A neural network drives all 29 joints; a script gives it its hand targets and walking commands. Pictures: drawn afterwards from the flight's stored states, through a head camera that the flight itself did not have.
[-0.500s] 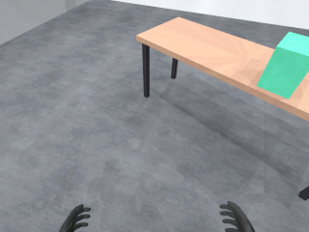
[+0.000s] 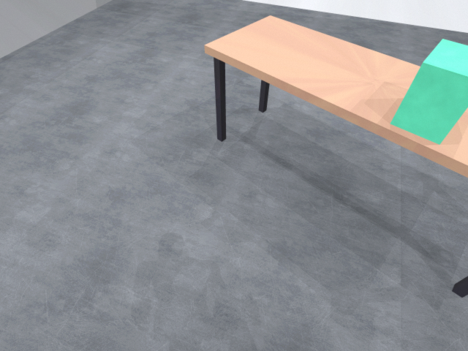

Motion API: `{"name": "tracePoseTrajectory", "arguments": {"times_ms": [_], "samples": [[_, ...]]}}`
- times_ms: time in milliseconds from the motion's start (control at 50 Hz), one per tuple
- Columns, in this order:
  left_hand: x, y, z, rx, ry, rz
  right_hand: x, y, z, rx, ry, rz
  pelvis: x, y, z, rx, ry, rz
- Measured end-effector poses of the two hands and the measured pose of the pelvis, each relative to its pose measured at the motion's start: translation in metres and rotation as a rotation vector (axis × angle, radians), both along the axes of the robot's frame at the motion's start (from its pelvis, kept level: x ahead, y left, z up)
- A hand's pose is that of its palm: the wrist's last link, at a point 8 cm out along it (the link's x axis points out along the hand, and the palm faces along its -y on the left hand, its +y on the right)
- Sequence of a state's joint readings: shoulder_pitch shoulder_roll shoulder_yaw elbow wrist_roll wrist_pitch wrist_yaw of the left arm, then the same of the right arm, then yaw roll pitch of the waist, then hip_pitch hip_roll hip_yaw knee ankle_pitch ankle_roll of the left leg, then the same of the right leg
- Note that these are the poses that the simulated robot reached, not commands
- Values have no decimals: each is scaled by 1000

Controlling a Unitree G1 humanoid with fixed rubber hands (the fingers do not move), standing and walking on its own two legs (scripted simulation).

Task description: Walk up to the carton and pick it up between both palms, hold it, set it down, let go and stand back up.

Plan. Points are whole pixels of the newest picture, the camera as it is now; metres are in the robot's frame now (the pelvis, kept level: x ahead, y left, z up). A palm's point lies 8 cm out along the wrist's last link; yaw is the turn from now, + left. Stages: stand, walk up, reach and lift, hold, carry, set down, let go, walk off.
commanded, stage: stand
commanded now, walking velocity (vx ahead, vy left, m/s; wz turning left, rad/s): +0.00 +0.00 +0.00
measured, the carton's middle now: (441, 91) +0.86 -0.68 -0.04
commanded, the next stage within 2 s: walk up in 0.46 s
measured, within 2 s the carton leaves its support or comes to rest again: neither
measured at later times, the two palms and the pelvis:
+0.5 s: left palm out of the picture +0.02 +0.21 -0.13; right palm out of the picture +0.01 -0.21 -0.14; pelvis +0.01 +0.00 +0.01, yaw +0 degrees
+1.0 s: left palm out of the picture +0.16 +0.19 -0.12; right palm out of the picture +0.00 -0.35 -0.17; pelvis +0.06 -0.09 -0.02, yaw -16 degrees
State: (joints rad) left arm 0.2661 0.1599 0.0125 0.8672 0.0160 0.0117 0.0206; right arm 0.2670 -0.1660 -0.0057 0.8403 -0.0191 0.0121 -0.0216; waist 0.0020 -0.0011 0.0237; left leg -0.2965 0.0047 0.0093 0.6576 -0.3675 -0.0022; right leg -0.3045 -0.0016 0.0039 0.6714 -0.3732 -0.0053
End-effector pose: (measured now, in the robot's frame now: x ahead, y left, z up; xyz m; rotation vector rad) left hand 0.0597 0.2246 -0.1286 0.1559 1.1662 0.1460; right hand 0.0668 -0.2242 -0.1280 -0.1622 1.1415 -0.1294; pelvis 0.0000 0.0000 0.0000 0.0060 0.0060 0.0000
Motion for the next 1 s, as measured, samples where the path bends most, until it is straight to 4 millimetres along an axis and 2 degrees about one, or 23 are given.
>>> {"name": "tracePoseTrajectory", "arguments": {"times_ms": [220,500,660,720,780,860,940,1000], "samples": [[-12,-5,-1,-2,69,22,-21,-1,-3,7,87,-40,5,-2,6,2,-13,-1],[-45,-17,-4,-25,198,56,-61,11,-9,41,244,-82,10,-5,12,0,-37,2],[-58,-25,-6,-42,244,68,-71,19,-9,55,287,-87,11,-5,14,-1,-50,4],[-57,-20,-9,-40,257,24,-68,11,-11,36,231,-109,11,-8,9,22,-48,-56],[-41,-9,-7,6,282,-73,-71,-10,-10,-7,169,-183,13,-17,6,37,-52,-123],[6,-1,4,80,228,-156,-79,-46,-10,-50,147,-235,23,-36,4,45,-69,-191],[65,-16,13,140,133,-226,-77,-89,-20,-65,148,-266,42,-63,-5,36,-86,-256],[104,-36,6,174,47,-248,-64,-125,-41,-68,152,-263,60,-90,-24,1,-88,-286]]}}
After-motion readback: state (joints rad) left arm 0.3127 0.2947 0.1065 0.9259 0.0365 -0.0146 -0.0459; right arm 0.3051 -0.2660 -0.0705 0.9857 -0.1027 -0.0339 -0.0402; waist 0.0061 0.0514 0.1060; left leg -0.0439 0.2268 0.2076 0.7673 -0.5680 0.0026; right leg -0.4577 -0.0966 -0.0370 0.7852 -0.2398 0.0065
